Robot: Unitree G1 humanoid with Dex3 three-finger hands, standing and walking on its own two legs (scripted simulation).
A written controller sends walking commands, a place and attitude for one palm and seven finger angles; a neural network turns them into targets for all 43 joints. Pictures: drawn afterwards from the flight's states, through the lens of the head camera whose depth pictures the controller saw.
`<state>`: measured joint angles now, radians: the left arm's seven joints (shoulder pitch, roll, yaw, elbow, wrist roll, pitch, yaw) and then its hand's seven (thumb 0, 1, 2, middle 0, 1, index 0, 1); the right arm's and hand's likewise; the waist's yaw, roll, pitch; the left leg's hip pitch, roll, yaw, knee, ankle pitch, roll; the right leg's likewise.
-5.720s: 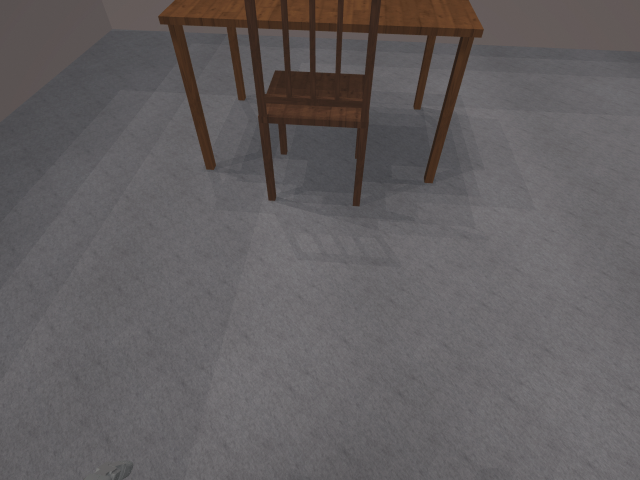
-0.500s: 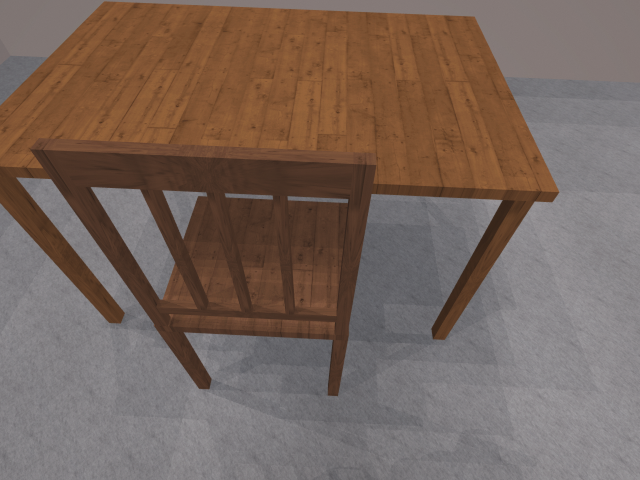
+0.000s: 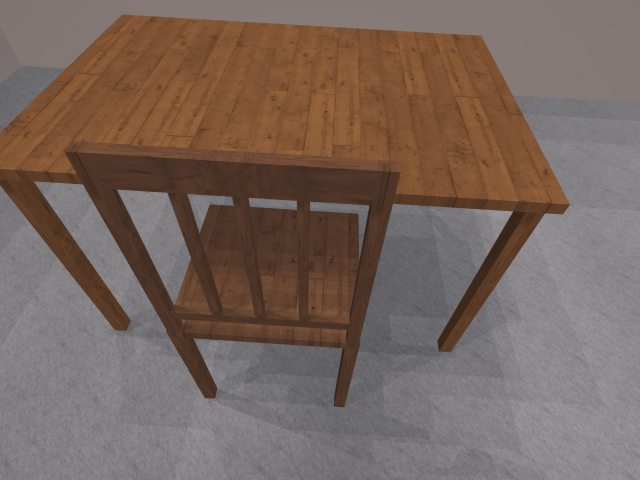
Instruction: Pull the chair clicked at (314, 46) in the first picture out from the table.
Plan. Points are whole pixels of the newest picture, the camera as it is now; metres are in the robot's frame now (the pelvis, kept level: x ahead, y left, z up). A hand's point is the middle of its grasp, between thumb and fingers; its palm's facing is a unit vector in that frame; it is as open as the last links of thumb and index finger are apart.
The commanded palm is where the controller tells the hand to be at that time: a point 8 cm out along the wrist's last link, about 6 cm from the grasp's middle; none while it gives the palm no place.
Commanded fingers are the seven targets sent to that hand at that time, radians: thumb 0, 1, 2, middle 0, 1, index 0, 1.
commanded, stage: come to a stop and stand still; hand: left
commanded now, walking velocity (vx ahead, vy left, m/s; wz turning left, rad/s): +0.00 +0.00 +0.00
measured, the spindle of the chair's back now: (252, 264) +0.46 +0.15 -0.07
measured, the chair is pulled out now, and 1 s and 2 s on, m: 0.00 0.00 0.00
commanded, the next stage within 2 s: look again from close up in 0.42 s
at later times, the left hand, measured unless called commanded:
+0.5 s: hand out of the picture -0.01 +0.19 -0.17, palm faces -0.01 -0.98 -0.21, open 7.4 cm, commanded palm none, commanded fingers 0.00 0.90 0.90 -0.20 -0.30 -0.20 -0.30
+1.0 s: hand out of the picture -0.02 +0.16 -0.17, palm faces -0.01 -0.98 -0.19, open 7.4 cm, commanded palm none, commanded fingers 0.00 0.90 0.90 -0.20 -0.30 -0.20 -0.30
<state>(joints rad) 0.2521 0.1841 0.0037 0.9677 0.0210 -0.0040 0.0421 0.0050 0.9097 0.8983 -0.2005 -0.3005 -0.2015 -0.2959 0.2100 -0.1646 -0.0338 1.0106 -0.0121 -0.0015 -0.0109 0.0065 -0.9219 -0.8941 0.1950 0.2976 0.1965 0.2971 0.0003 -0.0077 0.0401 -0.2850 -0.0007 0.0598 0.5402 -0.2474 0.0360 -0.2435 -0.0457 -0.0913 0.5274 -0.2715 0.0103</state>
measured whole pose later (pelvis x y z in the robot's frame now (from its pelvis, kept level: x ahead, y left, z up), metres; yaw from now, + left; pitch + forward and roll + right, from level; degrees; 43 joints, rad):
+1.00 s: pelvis -0.01 +0.00 +0.01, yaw -2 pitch -1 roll +1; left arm 0.34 0.12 -0.01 1.10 0.02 -0.02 0.04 0.00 0.91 0.90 -0.20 -0.30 -0.20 -0.30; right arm 0.29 -0.13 -0.02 1.14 0.00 0.00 -0.01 0.01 -0.91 -0.89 0.19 0.30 0.20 0.30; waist 0.00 0.01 0.03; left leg -0.23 -0.01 0.10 0.43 -0.19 0.04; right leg -0.23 -0.05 -0.05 0.47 -0.22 0.01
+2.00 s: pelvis -0.02 -0.03 -0.11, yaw +1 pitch +17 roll -3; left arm 0.47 0.20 0.12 -0.08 -0.25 -0.50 -0.31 0.01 0.33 0.65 -0.14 -0.21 -0.14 -0.21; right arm 0.09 -0.17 0.01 0.54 0.03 -0.20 -0.04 0.01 -0.90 -0.89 0.20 0.30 0.20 0.30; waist 0.05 0.03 -0.13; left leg -1.05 0.05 -0.04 1.28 -0.53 -0.01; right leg -0.96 -0.03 -0.16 1.24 -0.58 -0.05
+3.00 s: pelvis +0.00 +0.00 -0.07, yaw +0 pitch +15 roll -3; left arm 0.30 0.27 0.22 0.07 -0.28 -0.41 -0.27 -0.01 -0.49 0.30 -0.06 -0.08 -0.06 -0.08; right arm 0.23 -0.24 0.00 0.56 0.03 -0.19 -0.05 0.02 -0.90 -0.89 0.20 0.30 0.20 0.30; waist -0.02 0.03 -0.12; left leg -0.89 0.03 0.01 1.11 -0.49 0.03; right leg -0.81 -0.04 -0.11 1.05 -0.50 0.00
